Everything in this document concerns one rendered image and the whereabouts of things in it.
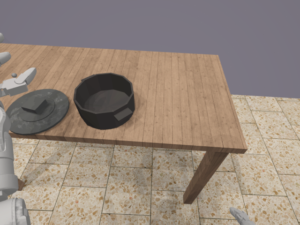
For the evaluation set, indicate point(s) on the robot left hand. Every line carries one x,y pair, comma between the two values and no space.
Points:
17,85

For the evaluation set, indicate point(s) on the lid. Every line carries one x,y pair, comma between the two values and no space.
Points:
28,123

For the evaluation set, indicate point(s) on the robot right hand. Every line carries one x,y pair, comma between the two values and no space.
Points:
241,217

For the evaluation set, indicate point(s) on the robot left forearm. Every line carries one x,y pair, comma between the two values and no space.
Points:
8,179

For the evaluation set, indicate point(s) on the knob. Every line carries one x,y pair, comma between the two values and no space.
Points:
34,104

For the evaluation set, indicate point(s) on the pot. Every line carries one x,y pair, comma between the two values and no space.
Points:
105,101

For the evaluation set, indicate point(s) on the table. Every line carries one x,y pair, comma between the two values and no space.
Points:
182,101

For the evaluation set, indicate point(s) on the left robot upper arm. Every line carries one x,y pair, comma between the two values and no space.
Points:
13,212

